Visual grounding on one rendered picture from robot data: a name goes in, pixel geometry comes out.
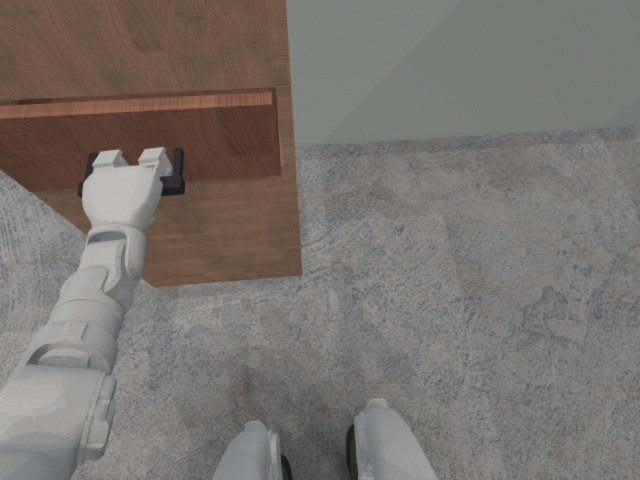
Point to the handle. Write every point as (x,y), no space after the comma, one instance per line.
(172,185)

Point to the right robot thigh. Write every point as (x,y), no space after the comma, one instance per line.
(383,439)

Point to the robot left forearm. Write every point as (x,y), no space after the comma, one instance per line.
(85,323)

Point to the robot left hand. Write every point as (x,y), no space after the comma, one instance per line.
(118,193)

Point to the robot left upper arm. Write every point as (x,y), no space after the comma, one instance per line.
(53,419)

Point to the cabinet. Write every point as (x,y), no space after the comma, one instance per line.
(219,230)

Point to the right robot shin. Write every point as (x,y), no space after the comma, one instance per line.
(366,472)

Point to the drawer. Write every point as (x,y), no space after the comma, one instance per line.
(224,134)

